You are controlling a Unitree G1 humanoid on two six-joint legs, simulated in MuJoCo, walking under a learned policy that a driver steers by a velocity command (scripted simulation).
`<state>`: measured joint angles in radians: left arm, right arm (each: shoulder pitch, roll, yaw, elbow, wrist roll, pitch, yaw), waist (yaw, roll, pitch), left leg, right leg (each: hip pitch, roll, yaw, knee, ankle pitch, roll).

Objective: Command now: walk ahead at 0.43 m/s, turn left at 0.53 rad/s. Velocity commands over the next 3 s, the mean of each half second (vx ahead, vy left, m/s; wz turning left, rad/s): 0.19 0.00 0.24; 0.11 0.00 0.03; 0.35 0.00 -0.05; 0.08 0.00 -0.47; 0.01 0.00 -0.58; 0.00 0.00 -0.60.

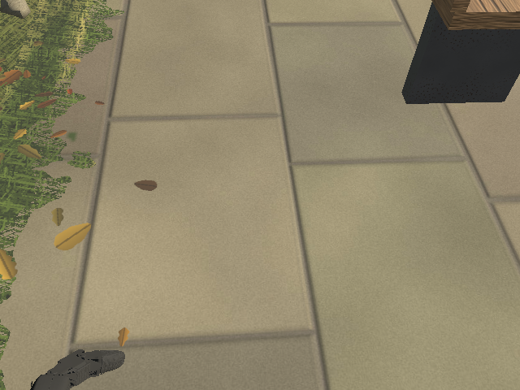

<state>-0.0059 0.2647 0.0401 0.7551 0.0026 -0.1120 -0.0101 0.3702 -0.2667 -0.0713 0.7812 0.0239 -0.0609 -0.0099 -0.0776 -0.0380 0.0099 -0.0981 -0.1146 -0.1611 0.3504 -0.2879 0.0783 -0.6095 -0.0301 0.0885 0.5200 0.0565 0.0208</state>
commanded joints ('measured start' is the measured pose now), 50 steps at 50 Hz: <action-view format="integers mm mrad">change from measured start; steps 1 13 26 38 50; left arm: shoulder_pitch -76 84 176 166 307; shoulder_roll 113 85 66 67 79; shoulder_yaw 31 13 -8 -2 19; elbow -92 -23 58 124 202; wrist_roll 4 28 17 4 -31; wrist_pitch -30 17 61 84 -3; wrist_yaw -8 -17 -4 14 -14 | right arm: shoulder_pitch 18 8 -167 -140 -165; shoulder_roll -149 -46 -76 -61 -86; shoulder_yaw -40 3 0 4 -8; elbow -45 -98 -127 -102 -86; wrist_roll -2 -22 -45 -35 0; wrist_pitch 7 66 74 44 -6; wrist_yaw -17 -27 -21 -21 -9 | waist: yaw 26 28 100 93 169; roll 149 -77 150 55 133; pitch -6 -106 -22 -45 71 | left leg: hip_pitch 14 -312 -172 -130 -257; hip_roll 250 144 209 166 262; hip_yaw -209 86 19 64 -112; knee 27 619 55 145 79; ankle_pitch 370 -150 -37 252 -140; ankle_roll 105 -133 -17 -45 58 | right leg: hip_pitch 85 323 307 373 372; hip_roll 40 -166 18 -7 0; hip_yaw -21 62 -88 -70 -41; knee -64 -207 -95 -32 -12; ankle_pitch -39 420 -356 -157 -461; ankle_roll -24 -258 -30 -39 -169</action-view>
